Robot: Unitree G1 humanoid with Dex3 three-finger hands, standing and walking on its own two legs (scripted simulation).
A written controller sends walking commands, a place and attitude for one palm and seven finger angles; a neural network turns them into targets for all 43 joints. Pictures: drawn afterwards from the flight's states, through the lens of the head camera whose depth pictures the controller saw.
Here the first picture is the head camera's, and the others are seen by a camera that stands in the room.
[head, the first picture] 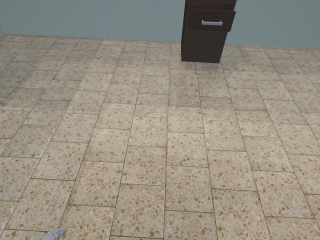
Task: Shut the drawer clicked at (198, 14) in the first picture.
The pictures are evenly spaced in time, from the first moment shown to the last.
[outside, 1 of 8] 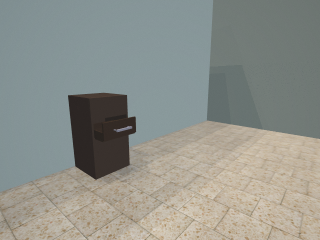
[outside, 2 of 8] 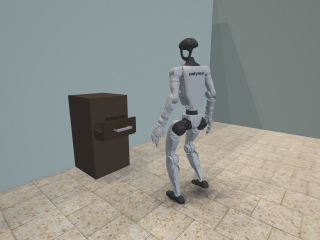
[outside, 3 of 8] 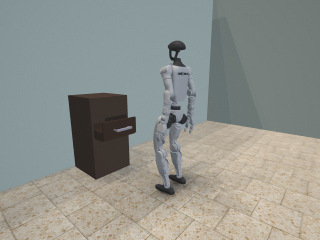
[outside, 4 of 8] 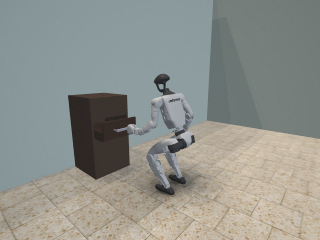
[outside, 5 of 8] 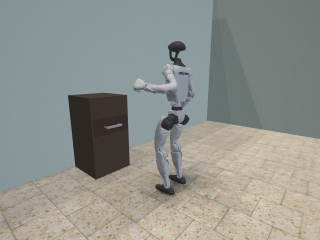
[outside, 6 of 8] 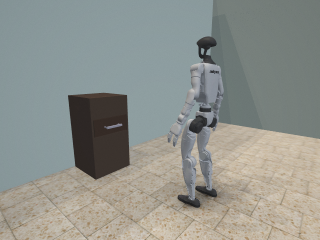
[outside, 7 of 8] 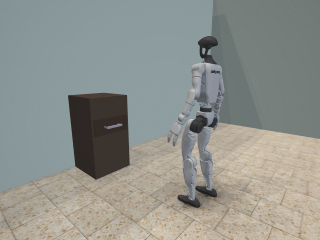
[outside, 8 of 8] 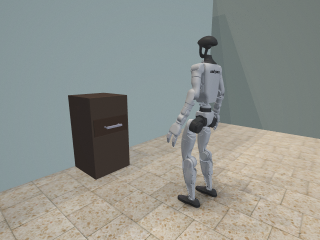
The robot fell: no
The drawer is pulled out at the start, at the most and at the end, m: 0.16 0.16 0.00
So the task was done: yes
